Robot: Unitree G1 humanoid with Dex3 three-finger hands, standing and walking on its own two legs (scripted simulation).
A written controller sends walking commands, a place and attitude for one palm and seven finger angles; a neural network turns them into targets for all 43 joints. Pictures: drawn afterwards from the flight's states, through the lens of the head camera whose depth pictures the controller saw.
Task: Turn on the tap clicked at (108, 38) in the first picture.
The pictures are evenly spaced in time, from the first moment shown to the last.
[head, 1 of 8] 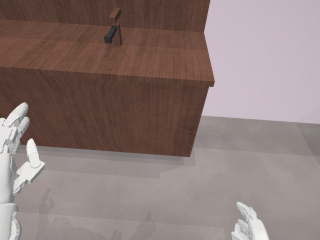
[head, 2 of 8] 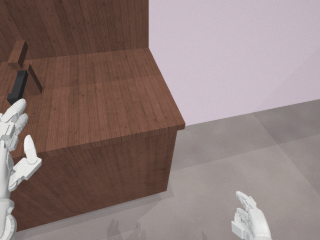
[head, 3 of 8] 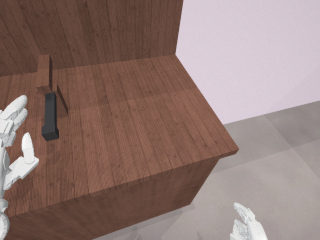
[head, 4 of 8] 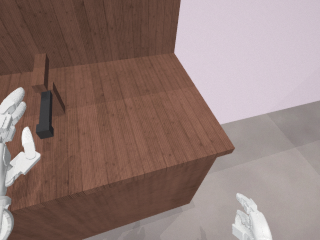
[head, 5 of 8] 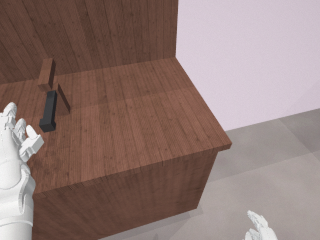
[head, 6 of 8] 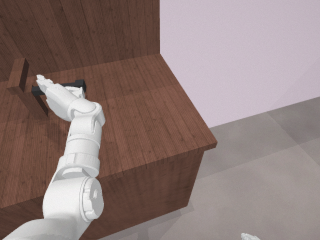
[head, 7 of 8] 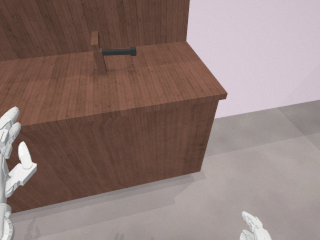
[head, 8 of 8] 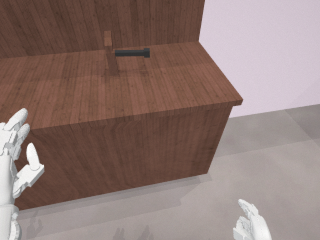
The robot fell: no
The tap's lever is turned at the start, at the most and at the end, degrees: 0 81 81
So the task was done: yes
